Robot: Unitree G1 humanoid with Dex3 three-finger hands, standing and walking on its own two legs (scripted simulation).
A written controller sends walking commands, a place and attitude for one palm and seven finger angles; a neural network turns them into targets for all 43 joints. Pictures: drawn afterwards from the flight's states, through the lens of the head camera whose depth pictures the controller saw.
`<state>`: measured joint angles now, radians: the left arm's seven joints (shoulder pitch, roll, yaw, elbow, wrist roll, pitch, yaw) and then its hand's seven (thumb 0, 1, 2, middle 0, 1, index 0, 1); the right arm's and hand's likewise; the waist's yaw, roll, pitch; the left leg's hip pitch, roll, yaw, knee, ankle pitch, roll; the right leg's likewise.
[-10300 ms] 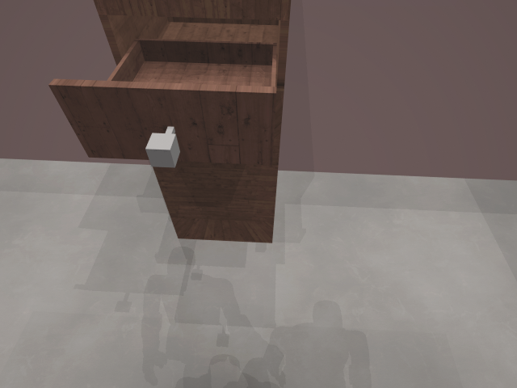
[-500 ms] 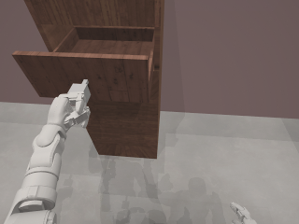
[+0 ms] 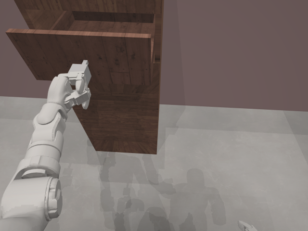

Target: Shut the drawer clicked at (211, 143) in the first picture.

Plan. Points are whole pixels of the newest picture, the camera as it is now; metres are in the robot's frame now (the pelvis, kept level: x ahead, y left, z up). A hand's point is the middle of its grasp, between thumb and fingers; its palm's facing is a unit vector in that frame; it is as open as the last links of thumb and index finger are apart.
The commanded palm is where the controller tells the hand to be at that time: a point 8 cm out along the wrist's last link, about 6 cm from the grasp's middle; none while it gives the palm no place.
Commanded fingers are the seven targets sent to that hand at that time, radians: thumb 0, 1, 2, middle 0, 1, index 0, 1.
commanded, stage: push the drawer shut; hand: left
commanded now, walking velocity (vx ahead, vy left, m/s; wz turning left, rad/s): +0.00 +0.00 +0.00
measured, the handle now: (82, 70) +0.52 +0.21 +0.12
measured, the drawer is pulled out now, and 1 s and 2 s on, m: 0.13 0.02 0.00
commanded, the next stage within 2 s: pull the fist back off the drawer in 1.48 s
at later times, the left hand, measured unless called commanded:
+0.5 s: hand (93, 78) +0.49 +0.18 +0.12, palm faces -0.05 -1.00 -0.02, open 3.2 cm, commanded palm +0.48 +0.22 +0.12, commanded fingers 0.00 0.90 0.90 -1.40 -1.60 -1.40 -1.60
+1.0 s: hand (96, 66) +0.54 +0.18 +0.12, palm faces -0.05 -1.00 -0.02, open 3.2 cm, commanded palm +0.54 +0.22 +0.12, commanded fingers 0.00 0.90 0.90 -1.40 -1.60 -1.40 -1.60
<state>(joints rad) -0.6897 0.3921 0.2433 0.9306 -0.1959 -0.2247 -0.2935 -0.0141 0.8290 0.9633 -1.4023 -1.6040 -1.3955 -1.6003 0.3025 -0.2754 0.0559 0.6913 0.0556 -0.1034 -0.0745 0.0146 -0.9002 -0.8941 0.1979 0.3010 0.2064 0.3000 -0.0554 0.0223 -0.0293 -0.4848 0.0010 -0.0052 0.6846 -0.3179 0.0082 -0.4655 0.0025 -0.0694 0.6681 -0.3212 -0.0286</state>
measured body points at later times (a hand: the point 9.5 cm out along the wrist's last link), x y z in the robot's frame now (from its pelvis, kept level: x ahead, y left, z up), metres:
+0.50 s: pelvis +0.01 +0.01 -0.01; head +0.08 +0.01 +0.44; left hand +0.49 +0.23 +0.12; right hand +0.03 -0.26 -0.12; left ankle +0.02 +0.12 -0.72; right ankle +0.01 -0.10 -0.72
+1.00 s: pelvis +0.00 +0.01 -0.01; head +0.11 +0.02 +0.42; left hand +0.53 +0.23 +0.13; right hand -0.02 -0.26 -0.12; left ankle +0.02 +0.12 -0.72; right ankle +0.01 -0.10 -0.72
